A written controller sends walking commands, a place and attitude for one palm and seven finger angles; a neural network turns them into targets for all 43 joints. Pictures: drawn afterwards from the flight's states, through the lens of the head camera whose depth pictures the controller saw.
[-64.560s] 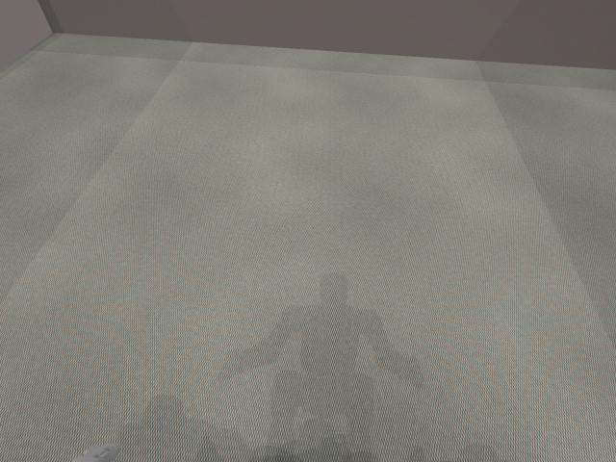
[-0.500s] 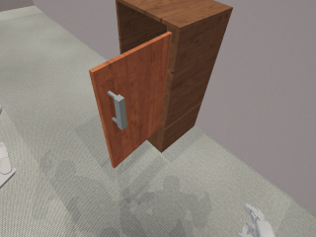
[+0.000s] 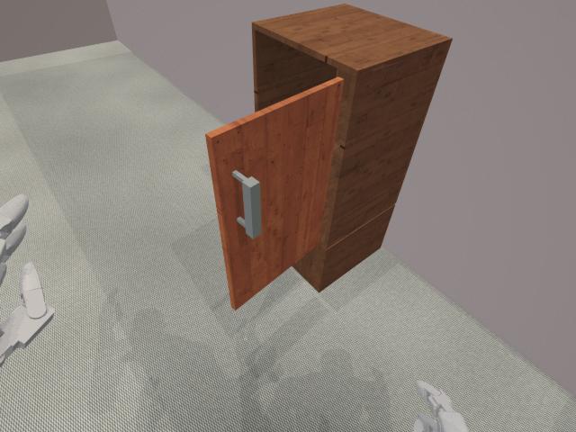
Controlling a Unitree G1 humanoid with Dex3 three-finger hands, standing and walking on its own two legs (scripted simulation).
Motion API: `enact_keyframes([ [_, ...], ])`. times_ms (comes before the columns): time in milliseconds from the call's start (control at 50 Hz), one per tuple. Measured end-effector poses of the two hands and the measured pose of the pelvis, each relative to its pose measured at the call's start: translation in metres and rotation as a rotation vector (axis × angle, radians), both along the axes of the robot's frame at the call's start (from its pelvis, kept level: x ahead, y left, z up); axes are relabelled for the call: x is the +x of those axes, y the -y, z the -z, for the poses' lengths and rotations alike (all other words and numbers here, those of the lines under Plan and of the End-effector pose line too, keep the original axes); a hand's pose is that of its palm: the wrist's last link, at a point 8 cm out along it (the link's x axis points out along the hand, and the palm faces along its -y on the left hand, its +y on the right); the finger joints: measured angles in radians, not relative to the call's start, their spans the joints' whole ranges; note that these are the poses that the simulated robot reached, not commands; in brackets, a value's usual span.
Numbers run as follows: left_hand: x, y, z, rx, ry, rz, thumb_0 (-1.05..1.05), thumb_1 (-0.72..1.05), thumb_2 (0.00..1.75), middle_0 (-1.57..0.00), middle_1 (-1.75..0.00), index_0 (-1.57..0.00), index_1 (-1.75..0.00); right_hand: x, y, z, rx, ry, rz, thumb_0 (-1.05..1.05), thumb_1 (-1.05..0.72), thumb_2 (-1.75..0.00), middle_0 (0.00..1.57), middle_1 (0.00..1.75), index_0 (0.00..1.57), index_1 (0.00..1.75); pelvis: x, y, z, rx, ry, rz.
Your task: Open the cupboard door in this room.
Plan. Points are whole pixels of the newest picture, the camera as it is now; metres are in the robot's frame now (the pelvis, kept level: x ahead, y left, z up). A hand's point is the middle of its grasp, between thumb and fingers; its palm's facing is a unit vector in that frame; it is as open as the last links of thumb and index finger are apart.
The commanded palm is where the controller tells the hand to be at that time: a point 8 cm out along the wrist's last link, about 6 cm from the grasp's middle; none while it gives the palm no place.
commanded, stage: let the arm hang, fingers relaxed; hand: left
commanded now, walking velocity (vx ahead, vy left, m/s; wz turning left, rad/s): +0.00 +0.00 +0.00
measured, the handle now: (245, 204) +0.57 +0.13 -0.03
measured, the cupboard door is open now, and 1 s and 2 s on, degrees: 96 96 96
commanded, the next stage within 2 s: look to check the result in 1.16 s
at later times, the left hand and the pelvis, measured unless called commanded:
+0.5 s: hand out of the picture -0.07 +0.17 -0.18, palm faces +0.06 -0.99 -0.14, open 7.3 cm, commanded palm none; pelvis -0.03 +0.00 +0.00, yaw +3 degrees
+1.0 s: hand out of the picture +0.02 +0.21 -0.16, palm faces +0.07 -0.96 -0.27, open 7.3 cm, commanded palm none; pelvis -0.02 +0.00 +0.01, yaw +3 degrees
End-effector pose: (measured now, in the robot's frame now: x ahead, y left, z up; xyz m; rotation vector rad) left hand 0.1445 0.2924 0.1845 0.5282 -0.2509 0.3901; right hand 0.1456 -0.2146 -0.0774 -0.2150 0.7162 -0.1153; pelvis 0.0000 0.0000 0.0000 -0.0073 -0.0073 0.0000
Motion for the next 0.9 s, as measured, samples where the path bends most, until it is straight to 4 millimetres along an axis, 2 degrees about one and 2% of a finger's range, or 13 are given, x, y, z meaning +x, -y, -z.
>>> enact_keyframes([
  [80, 0.007, -0.018, 0.014, -0.012, -0.030, -0.051, 0.01, 0.89, 0.90, -0.22, -0.30, -0.22, -0.30, 0.002, 0.010, 0.005, -0.031, -0.021, 0.001, 0.01, -0.90, -0.90, 0.20, 0.30, 0.20, 0.30, -0.001, -0.007, 0.002, -0.004, 0.003, -0.016],
  [120, 0.019, -0.029, 0.055, -0.066, -0.218, -0.061, 0.00, 0.90, 0.90, -0.21, -0.30, -0.21, -0.30, 0.002, 0.017, 0.013, -0.028, -0.063, -0.025, 0.01, -0.90, -0.90, 0.20, 0.30, 0.20, 0.30, -0.007, -0.012, 0.002, -0.002, 0.001, -0.028],
  [180, 0.018, -0.032, 0.147, -0.192, -0.588, -0.091, 0.00, 0.90, 0.90, -0.20, -0.30, -0.20, -0.30, -0.004, 0.031, 0.026, -0.045, -0.127, -0.032, 0.01, -0.91, -0.90, 0.20, 0.30, 0.20, 0.30, -0.017, -0.014, 0.008, 0.020, -0.007, -0.044],
  [220, -0.003, -0.021, 0.207, -0.283, -0.834, -0.108, 0.00, 0.91, 0.90, -0.20, -0.30, -0.20, -0.30, -0.014, 0.038, 0.031, -0.052, -0.168, -0.022, 0.01, -0.91, -0.90, 0.20, 0.30, 0.20, 0.30, -0.023, -0.013, 0.009, 0.022, 0.000, -0.044],
  [260, -0.036, -0.002, 0.255, -0.364, -1.052, -0.109, 0.00, 0.91, 0.90, -0.20, -0.30, -0.20, -0.30, -0.028, 0.044, 0.033, -0.059, -0.217, -0.004, 0.01, -0.91, -0.90, 0.20, 0.30, 0.20, 0.30, -0.027, -0.011, 0.007, 0.016, 0.012, -0.045],
  [300, -0.073, 0.021, 0.290, -0.442, -1.227, -0.104, 0.01, 0.91, 0.90, -0.20, -0.30, -0.20, -0.30, -0.046, 0.049, 0.033, -0.072, -0.280, 0.014, 0.01, -0.91, -0.90, 0.20, 0.30, 0.20, 0.30, -0.029, -0.009, 0.005, 0.010, 0.022, -0.047],
  [360, -0.129, 0.051, 0.322, -0.550, -1.428, -0.110, 0.01, 0.91, 0.90, -0.21, -0.30, -0.20, -0.30, -0.078, 0.056, 0.035, -0.095, -0.397, 0.039, 0.01, -0.91, -0.90, 0.20, 0.30, 0.20, 0.30, -0.032, -0.006, 0.002, 0.002, 0.029, -0.048],
  [420, -0.177, 0.068, 0.335, -0.634, -1.561, -0.157, 0.01, 0.92, 0.90, -0.21, -0.30, -0.21, -0.30, -0.110, 0.058, 0.038, -0.111, -0.520, 0.060, 0.01, -0.91, -0.90, 0.20, 0.30, 0.20, 0.30, -0.033, -0.004, -0.001, -0.004, 0.027, -0.051],
  [480, -0.214, 0.072, 0.336, -0.683, -1.642, -0.225, 0.01, 0.92, 0.90, -0.21, -0.30, -0.21, -0.30, -0.137, 0.056, 0.042, -0.109, -0.623, 0.075, 0.01, -0.91, -0.90, 0.20, 0.30, 0.20, 0.30, -0.032, -0.002, -0.003, -0.007, 0.026, -0.057],
  [540, -0.238, 0.067, 0.331, -0.692, -1.688, -0.293, 0.01, 0.92, 0.90, -0.21, -0.30, -0.21, -0.30, -0.157, 0.049, 0.047, -0.091, -0.693, 0.085, 0.01, -0.91, -0.90, 0.20, 0.30, 0.20, 0.30, -0.032, -0.002, -0.004, -0.009, 0.026, -0.062],
  [600, -0.248, 0.057, 0.326, -0.673, -1.704, -0.346, 0.01, 0.91, 0.90, -0.21, -0.30, -0.21, -0.30, -0.168, 0.040, 0.052, -0.060, -0.725, 0.090, 0.01, -0.91, -0.90, 0.20, 0.30, 0.20, 0.30, -0.031, -0.001, -0.004, -0.010, 0.029, -0.063],
  [720, -0.230, 0.035, 0.317, -0.606, -1.650, -0.382, 0.01, 0.91, 0.90, -0.21, -0.30, -0.20, -0.30, -0.166, 0.022, 0.063, 0.002, -0.714, 0.085, 0.00, -0.91, -0.90, 0.20, 0.30, 0.20, 0.30, -0.029, -0.002, -0.004, -0.006, 0.035, -0.060],
  [900, -0.161, 0.030, 0.311, -0.553, -1.490, -0.312, 0.00, 0.91, 0.90, -0.20, -0.30, -0.20, -0.30, -0.136, 0.011, 0.068, 0.046, -0.637, 0.065, 0.00, -0.91, -0.90, 0.20, 0.30, 0.20, 0.30, -0.023, -0.002, -0.005, 0.004, 0.033, -0.057],
])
